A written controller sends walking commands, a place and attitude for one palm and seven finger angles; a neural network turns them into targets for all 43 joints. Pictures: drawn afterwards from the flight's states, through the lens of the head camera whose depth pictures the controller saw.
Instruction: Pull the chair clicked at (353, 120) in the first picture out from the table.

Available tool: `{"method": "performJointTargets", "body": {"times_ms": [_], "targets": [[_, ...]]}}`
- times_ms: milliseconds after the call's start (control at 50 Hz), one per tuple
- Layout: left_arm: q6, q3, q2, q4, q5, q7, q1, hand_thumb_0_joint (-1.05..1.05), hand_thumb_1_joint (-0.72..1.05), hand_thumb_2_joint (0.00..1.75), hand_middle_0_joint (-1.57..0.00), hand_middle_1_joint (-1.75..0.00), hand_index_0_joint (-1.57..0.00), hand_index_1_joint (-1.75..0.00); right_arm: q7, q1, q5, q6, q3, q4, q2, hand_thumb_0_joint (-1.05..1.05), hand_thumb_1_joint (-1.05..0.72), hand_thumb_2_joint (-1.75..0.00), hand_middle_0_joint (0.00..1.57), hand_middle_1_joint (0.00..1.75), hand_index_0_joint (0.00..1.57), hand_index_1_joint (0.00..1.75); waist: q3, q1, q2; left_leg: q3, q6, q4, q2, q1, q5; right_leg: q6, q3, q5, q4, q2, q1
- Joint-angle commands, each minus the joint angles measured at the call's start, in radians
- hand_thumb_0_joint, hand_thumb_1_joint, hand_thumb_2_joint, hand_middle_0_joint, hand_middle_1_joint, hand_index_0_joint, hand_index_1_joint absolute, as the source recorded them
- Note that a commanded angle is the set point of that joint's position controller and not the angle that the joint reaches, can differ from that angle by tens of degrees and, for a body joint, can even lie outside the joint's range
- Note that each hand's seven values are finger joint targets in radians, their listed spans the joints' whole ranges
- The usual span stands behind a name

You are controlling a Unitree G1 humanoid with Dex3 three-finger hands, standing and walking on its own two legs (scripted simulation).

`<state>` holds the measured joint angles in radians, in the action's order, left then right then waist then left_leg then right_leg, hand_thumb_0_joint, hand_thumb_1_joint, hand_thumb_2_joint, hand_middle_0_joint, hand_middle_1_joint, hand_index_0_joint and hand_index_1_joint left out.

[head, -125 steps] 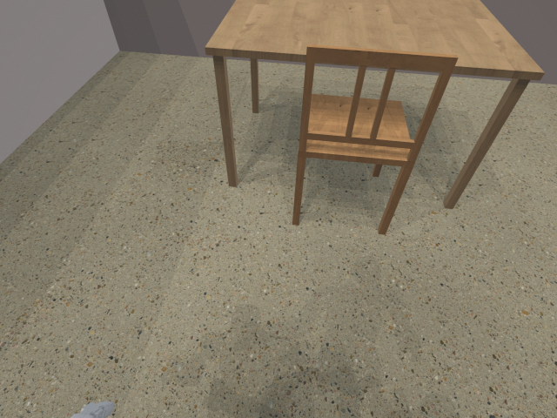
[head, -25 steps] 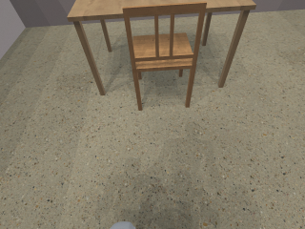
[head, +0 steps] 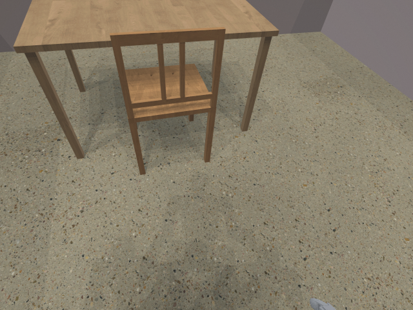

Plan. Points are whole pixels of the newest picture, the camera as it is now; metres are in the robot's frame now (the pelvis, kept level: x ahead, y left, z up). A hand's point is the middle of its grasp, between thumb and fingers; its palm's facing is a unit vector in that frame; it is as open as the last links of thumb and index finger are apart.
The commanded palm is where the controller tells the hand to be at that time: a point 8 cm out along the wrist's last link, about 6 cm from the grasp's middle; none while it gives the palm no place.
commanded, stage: walk to a spot facing it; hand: left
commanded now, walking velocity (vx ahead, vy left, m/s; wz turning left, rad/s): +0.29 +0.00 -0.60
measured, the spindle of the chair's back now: (162, 73) +0.99 +0.30 -0.11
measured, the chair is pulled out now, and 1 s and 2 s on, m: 0.00 0.00 0.00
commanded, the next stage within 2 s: none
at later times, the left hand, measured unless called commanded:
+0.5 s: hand (182, 224) +0.37 +0.10 -0.19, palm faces -0.41 -0.91 -0.10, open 7.3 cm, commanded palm none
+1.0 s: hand (172, 178) +0.51 +0.16 -0.18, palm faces -0.44 -0.86 -0.24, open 7.3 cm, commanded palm none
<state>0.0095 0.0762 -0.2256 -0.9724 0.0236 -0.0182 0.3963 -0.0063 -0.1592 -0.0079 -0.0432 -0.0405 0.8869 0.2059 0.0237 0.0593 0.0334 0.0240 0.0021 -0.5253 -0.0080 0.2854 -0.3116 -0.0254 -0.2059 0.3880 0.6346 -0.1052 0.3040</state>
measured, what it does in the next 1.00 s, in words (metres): walks ahead, turning right: right foot, then left foot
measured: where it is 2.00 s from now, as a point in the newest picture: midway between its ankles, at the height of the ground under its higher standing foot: (215, 268)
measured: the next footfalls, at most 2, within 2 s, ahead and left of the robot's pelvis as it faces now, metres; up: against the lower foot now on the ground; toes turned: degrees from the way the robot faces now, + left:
right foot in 0.50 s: +0.29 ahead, -0.10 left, +0.00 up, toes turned -28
left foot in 0.96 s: +0.56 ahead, +0.02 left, +0.00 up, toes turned -28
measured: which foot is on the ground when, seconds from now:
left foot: down 0.00-0.50, up 0.52-0.94, down 0.96-1.00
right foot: up 0.00-0.48, down 0.50-0.96, up 0.98-1.00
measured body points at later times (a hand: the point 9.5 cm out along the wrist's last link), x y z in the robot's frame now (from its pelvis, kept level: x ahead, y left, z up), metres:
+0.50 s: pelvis +0.19 -0.01 -0.02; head +0.25 +0.00 +0.42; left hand +0.39 +0.15 -0.18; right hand -0.03 -0.15 -0.13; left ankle +0.01 +0.10 -0.71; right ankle +0.26 -0.08 -0.73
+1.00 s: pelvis +0.40 -0.02 -0.01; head +0.43 -0.02 +0.44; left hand +0.54 +0.21 -0.16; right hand +0.43 -0.30 -0.12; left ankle +0.52 +0.04 -0.74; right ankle +0.26 -0.08 -0.71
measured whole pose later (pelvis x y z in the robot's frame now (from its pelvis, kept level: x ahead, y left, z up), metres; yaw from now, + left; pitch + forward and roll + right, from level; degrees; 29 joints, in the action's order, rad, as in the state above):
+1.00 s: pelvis +0.40 -0.02 -0.01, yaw -37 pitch +1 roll +0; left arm -0.01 0.09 -0.25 -0.98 0.01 0.00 0.35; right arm -0.01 -0.05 -0.02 -0.04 -0.02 0.86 0.17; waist -0.04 0.09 0.03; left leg 0.12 0.00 -0.63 -0.08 0.40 -0.20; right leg 0.00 -0.10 0.50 0.84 -0.06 0.26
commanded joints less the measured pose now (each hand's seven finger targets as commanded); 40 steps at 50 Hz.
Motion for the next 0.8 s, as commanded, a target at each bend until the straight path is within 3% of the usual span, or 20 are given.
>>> {"method": "performJointTargets", "body": {"times_ms": [0, 60, 120, 220, 320, 360, 400, 420, 440, 460, 480, 500, 520, 540, 560, 580, 600, 640, 720, 780], "targets": [[-0.040, 0.042, -0.107, 0.136, 0.015, -0.014, -0.140, 0.00, 0.90, 0.90, -0.20, -0.30, -0.20, -0.30, -0.019, -0.191, -0.015, -0.020, -0.047, -0.020, 0.191, 0.00, -0.90, -0.90, 0.20, 0.30, 0.20, 0.30, -0.099, -0.102, -0.136, -0.452, 0.103, 0.398, -0.415, -0.265, -0.296, 0.029, 0.115, 0.022, 0.458, 0.105, 0.481], [-0.015, 0.035, -0.059, 0.088, 0.018, -0.033, -0.100, 0.00, 0.90, 0.90, -0.20, -0.30, -0.20, -0.30, -0.024, -0.160, -0.007, -0.040, -0.015, -0.006, 0.108, 0.00, -0.90, -0.90, 0.20, 0.30, 0.20, 0.30, -0.146, -0.046, -0.163, -0.131, 0.013, 0.355, -0.287, -0.174, 0.078, 0.042, 0.157, -0.161, 0.560, 0.147, 0.433], [0.002, 0.028, -0.025, 0.080, 0.016, -0.031, -0.089, 0.00, 0.90, 0.90, -0.20, -0.30, -0.20, -0.30, -0.034, -0.235, -0.001, -0.052, -0.001, 0.036, 0.073, 0.00, -0.90, -0.90, 0.20, 0.30, 0.20, 0.30, -0.142, -0.035, -0.192, 0.010, -0.041, 0.303, -0.244, -0.194, 0.402, 0.043, 0.179, -0.237, 0.634, 0.137, 0.454], [0.011, 0.013, -0.004, 0.110, 0.012, -0.035, -0.205, 0.00, 0.90, 0.90, -0.20, -0.30, -0.20, -0.30, -0.042, -0.335, -0.004, -0.060, 0.012, 0.097, 0.054, 0.00, -0.90, -0.90, 0.20, 0.30, 0.20, 0.30, -0.172, -0.052, -0.152, 0.080, -0.013, 0.281, -0.258, -0.277, 0.623, 0.037, 0.239, -0.284, 0.601, 0.144, 0.553], [-0.001, -0.012, 0.020, 0.150, 0.008, -0.043, -0.385, 0.00, 0.90, 0.90, -0.20, -0.30, -0.20, -0.30, -0.045, -0.434, -0.016, -0.053, 0.012, 0.152, 0.056, 0.00, -0.90, -0.90, 0.20, 0.30, 0.20, 0.30, -0.201, -0.107, -0.143, 0.154, 0.040, 0.250, -0.262, -0.386, 0.828, 0.003, 0.357, -0.247, 0.292, 0.126, 0.499], [-0.009, -0.017, 0.017, 0.145, 0.006, -0.041, -0.383, 0.00, 0.90, 0.90, -0.20, -0.30, -0.20, -0.30, -0.045, -0.445, -0.017, -0.045, 0.005, 0.164, 0.079, 0.00, -0.90, -0.90, 0.20, 0.30, 0.20, 0.30, -0.160, -0.097, -0.160, 0.219, 0.037, 0.156, -0.257, -0.410, 1.070, -0.027, 0.422, -0.190, 0.145, 0.071, 0.363], [-0.016, -0.009, -0.011, 0.124, 0.007, -0.033, -0.305, 0.00, 0.90, 0.90, -0.20, -0.30, -0.20, -0.30, -0.043, -0.426, -0.011, -0.042, -0.011, 0.160, 0.116, 0.00, -0.90, -0.90, 0.20, 0.30, 0.20, 0.30, -0.070, -0.055, -0.188, 0.246, 0.030, 0.016, -0.276, -0.434, 1.308, -0.060, 0.447, -0.160, 0.082, 0.021, 0.217], [-0.024, 0.000, -0.038, 0.103, 0.009, -0.028, -0.231, 0.00, 0.90, 0.90, -0.20, -0.30, -0.20, -0.30, -0.043, -0.405, -0.006, -0.042, -0.016, 0.153, 0.132, 0.00, -0.90, -0.90, 0.20, 0.30, 0.20, 0.30, -0.028, -0.016, -0.212, 0.249, 0.024, -0.090, -0.285, -0.404, 1.328, -0.077, 0.431, -0.161, 0.038, 0.019, 0.100], [-0.034, 0.011, -0.070, 0.071, 0.011, -0.023, -0.122, 0.00, 0.90, 0.90, -0.20, -0.30, -0.20, -0.30, -0.038, -0.373, -0.002, -0.040, -0.020, 0.138, 0.145, 0.00, -0.90, -0.90, 0.20, 0.30, 0.20, 0.30, 0.033, 0.035, -0.231, 0.255, 0.015, -0.250, -0.281, -0.321, 1.234, -0.096, 0.422, -0.173, -0.027, 0.014, -0.088], [-0.044, 0.030, -0.134, 0.031, 0.013, -0.017, 0.012, 0.00, 0.90, 0.90, -0.20, -0.30, -0.20, -0.30, -0.028, -0.332, 0.010, -0.038, -0.016, 0.118, 0.132, 0.00, -0.90, -0.90, 0.20, 0.30, 0.20, 0.30, 0.106, 0.106, -0.169, 0.257, -0.001, -0.525, -0.277, -0.091, 0.892, -0.150, 0.308, -0.280, -0.104, 0.118, -0.393], [-0.052, 0.044, -0.227, 0.019, 0.003, -0.003, 0.095, 0.00, 0.90, 0.90, -0.20, -0.30, -0.20, -0.30, -0.020, -0.354, 0.025, -0.039, -0.003, 0.083, 0.052, 0.00, -0.90, -0.90, 0.20, 0.30, 0.20, 0.30, 0.228, 0.108, 0.066, 0.227, -0.045, -0.891, -0.098, 0.258, -0.181, -0.296, -0.195, -0.447, -0.146, 0.444, -0.648], [-0.040, 0.054, -0.267, 0.023, -0.023, 0.011, 0.087, 0.00, 0.90, 0.90, -0.20, -0.30, -0.20, -0.30, -0.028, -0.270, 0.020, -0.045, -0.013, 0.044, 0.062, 0.00, -0.90, -0.90, 0.20, 0.30, 0.20, 0.30, 0.245, 0.101, 0.051, 0.069, -0.031, -1.061, -0.067, 0.388, -0.286, -0.368, -0.407, -0.478, -0.246, 0.532, -0.647], [-0.031, 0.052, -0.250, 0.035, -0.028, 0.018, 0.026, 0.00, 0.90, 0.90, -0.20, -0.30, -0.20, -0.30, -0.027, -0.222, 0.011, -0.045, -0.022, 0.027, 0.063, 0.00, -0.90, -0.90, 0.20, 0.30, 0.20, 0.30, 0.083, 0.063, -0.027, 0.002, -0.018, -1.037, -0.122, 0.439, -0.170, -0.347, -0.276, -0.445, -0.284, 0.513, -0.517], [-0.043, 0.041, -0.203, 0.051, -0.026, 0.021, -0.026, 0.00, 0.90, 0.90, -0.20, -0.30, -0.20, -0.30, -0.018, -0.224, 0.001, -0.040, -0.019, 0.025, 0.060, 0.00, -0.90, -0.90, 0.20, 0.30, 0.20, 0.30, 0.057, 0.025, -0.024, -0.011, -0.036, -0.984, -0.151, 0.426, -0.076, -0.187, -0.232, -0.454, -0.305, 0.460, -0.408], [-0.050, 0.029, -0.170, 0.059, -0.026, 0.024, -0.097, 0.00, 0.90, 0.90, -0.20, -0.30, -0.20, -0.30, -0.017, -0.233, -0.003, -0.026, -0.020, 0.041, 0.061, 0.00, -0.90, -0.90, 0.20, 0.30, 0.20, 0.30, 0.012, -0.032, -0.058, -0.029, -0.047, -0.922, -0.178, 0.375, -0.028, -0.129, -0.160, -0.431, -0.325, 0.426, -0.262], [-0.059, 0.021, -0.140, 0.067, -0.020, 0.030, -0.138, 0.00, 0.90, 0.90, -0.20, -0.30, -0.20, -0.30, -0.017, -0.225, -0.007, -0.012, -0.021, 0.052, 0.053, 0.00, -0.90, -0.90, 0.20, 0.30, 0.20, 0.30, -0.038, -0.056, -0.097, -0.029, -0.046, -0.861, -0.191, 0.306, -0.019, -0.122, -0.096, -0.419, -0.351, 0.394, -0.122], [-0.067, 0.016, -0.132, 0.068, -0.012, 0.030, -0.149, 0.00, 0.90, 0.90, -0.20, -0.30, -0.20, -0.30, -0.016, -0.236, -0.011, 0.001, -0.018, 0.055, 0.035, 0.00, -0.90, -0.90, 0.20, 0.30, 0.20, 0.30, -0.065, -0.081, -0.103, -0.019, -0.051, -0.812, -0.189, 0.267, -0.019, -0.152, -0.053, -0.436, -0.368, 0.368, -0.030], [-0.073, 0.016, -0.131, 0.066, -0.002, 0.024, -0.158, 0.00, 0.90, 0.90, -0.20, -0.30, -0.20, -0.30, -0.012, -0.244, -0.014, 0.018, -0.020, 0.049, 0.020, 0.00, -0.90, -0.90, 0.20, 0.30, 0.20, 0.30, -0.088, -0.108, -0.056, 0.007, -0.068, -0.703, -0.179, 0.231, -0.004, -0.185, 0.023, -0.427, -0.378, 0.313, 0.080], [-0.080, 0.021, -0.126, 0.054, -0.004, 0.014, -0.118, 0.00, 0.90, 0.90, -0.20, -0.30, -0.20, -0.30, 0.004, -0.137, -0.017, 0.014, -0.021, -0.004, 0.025, 0.00, -0.90, -0.90, 0.20, 0.30, 0.20, 0.30, -0.073, -0.084, 0.083, 0.015, -0.085, -0.519, -0.160, 0.278, 0.112, -0.170, 0.038, -0.433, -0.354, 0.238, 0.034], [-0.076, 0.026, -0.141, 0.052, -0.002, 0.019, -0.077, 0.00, 0.90, 0.90, -0.20, -0.30, -0.20, -0.30, 0.008, -0.011, -0.014, 0.002, -0.017, -0.047, 0.028, 0.00, -0.90, -0.90, 0.20, 0.30, 0.20, 0.30, -0.044, -0.043, 0.092, 0.029, -0.091, -0.344, -0.126, 0.284, 0.084, -0.159, 0.003, -0.592, -0.275, 0.244, -0.082]]}}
